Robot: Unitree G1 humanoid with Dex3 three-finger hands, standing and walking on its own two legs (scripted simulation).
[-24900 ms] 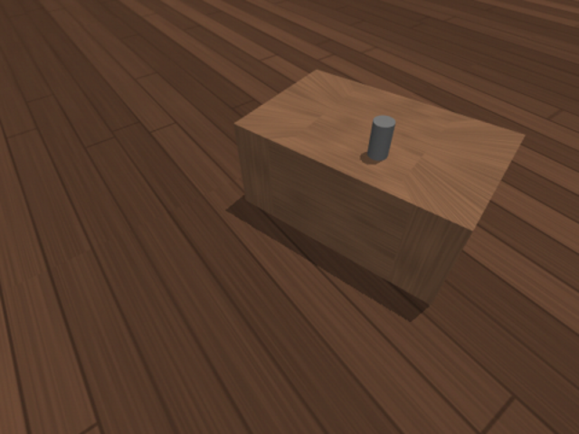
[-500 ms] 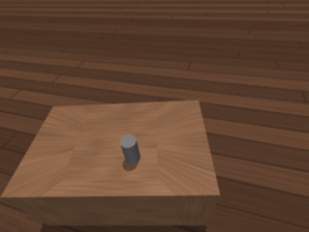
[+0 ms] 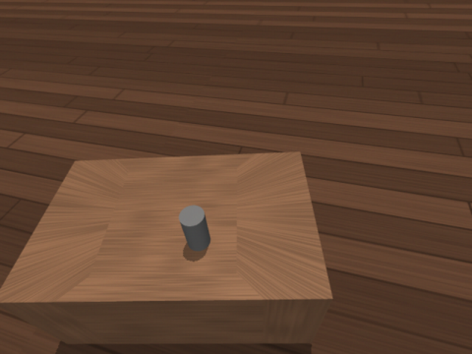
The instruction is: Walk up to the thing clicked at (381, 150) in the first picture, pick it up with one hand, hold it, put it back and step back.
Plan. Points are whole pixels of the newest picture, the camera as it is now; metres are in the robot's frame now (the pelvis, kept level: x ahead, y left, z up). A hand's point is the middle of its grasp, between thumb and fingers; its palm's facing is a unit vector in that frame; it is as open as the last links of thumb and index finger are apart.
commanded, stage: stand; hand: left
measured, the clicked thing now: (195, 228) +0.54 +0.17 -0.26
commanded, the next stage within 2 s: none
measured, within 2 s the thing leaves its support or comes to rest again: neither
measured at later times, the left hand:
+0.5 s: hand out of the picture +0.08 +0.24 -0.15, palm faces -0.02 -0.93 -0.36, open 7.4 cm
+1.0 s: hand out of the picture +0.10 +0.24 -0.15, palm faces -0.03 -0.94 -0.35, open 7.4 cm
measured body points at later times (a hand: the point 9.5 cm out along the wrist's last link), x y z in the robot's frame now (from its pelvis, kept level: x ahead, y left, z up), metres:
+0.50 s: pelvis +0.01 -0.01 +0.00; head +0.01 -0.02 +0.45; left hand +0.08 +0.29 -0.12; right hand +0.07 -0.30 -0.15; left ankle +0.00 +0.14 -0.75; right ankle -0.01 -0.11 -0.75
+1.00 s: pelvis +0.02 -0.01 +0.00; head +0.02 -0.02 +0.45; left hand +0.10 +0.29 -0.13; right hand +0.08 -0.31 -0.14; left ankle +0.00 +0.14 -0.75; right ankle -0.01 -0.11 -0.75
